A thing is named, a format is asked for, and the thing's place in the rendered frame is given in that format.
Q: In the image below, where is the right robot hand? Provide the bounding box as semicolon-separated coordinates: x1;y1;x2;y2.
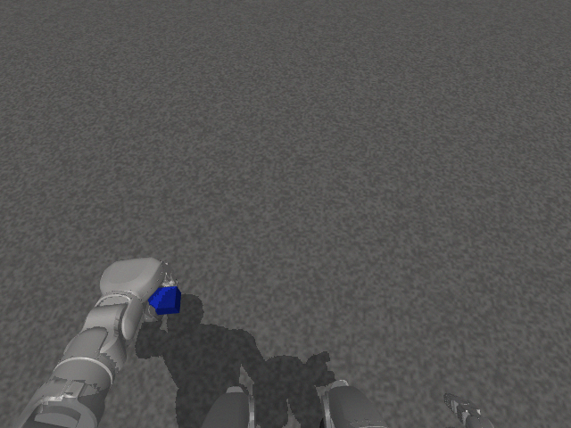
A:
443;393;494;428

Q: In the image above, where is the left robot arm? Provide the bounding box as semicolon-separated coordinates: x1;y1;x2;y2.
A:
11;291;144;428

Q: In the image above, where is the left robot hand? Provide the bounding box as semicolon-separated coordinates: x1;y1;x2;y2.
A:
99;257;178;322

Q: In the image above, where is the small box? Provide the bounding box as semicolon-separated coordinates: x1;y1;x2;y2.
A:
148;286;181;315

